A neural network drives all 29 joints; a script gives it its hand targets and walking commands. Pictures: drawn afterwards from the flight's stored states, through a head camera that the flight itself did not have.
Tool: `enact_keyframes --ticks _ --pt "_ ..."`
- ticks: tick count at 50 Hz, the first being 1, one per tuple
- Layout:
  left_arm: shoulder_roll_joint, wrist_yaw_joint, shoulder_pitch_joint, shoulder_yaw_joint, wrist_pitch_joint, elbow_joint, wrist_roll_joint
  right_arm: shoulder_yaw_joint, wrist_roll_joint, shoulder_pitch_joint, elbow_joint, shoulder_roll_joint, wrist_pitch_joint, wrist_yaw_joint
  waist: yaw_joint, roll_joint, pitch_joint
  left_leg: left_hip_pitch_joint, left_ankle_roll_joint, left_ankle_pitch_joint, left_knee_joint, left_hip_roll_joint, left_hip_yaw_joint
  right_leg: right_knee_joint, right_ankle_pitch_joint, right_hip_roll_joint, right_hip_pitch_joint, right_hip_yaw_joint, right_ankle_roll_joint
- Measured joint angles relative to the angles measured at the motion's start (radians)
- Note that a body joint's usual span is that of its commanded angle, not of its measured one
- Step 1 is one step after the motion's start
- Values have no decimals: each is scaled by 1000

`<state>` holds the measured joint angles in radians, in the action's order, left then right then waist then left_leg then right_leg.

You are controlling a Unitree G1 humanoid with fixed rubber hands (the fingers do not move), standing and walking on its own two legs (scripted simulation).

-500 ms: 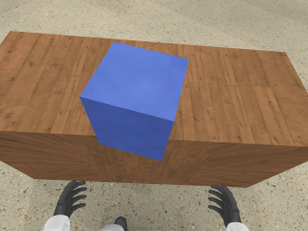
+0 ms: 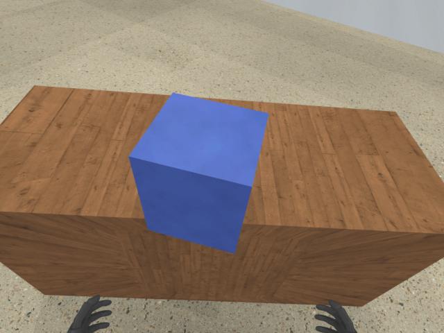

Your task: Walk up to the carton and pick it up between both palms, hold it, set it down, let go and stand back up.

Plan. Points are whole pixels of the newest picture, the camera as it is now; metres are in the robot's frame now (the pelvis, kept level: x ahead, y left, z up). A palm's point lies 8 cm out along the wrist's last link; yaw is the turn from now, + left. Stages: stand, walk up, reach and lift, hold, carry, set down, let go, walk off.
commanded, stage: stand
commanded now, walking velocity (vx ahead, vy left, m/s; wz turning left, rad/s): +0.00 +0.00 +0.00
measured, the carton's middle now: (204, 175) +0.43 +0.05 +0.01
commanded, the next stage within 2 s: none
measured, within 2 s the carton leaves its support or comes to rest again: neither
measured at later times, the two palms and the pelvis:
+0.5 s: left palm out of the picture +0.05 +0.28 -0.12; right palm out of the picture +0.11 -0.21 -0.08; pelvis -0.02 +0.03 +0.00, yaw +0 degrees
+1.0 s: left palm out of the picture +0.04 +0.29 -0.12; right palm out of the picture +0.10 -0.22 -0.09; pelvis -0.02 +0.02 +0.00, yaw +0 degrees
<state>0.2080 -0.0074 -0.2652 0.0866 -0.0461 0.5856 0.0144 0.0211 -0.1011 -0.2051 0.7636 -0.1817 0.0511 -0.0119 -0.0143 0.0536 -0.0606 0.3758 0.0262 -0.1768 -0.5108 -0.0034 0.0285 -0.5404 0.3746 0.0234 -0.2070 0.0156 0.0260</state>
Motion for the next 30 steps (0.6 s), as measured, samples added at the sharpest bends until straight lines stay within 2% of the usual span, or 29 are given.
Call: enact_keyframes --ticks 19,30 --pt "22 0 -79 0 38 73 -3 0 11 -1 5 -12 -12 0 0 -5 -35 24 -30 -11 -70 1 0 -15 -17 0 2 0 -25" --pt "31 0 -125 0 40 105 -3 0 11 -1 11 -12 -13 0 0 -13 -34 24 -34 -5 -73 1 0 -18 -24 0 2 0 -30"
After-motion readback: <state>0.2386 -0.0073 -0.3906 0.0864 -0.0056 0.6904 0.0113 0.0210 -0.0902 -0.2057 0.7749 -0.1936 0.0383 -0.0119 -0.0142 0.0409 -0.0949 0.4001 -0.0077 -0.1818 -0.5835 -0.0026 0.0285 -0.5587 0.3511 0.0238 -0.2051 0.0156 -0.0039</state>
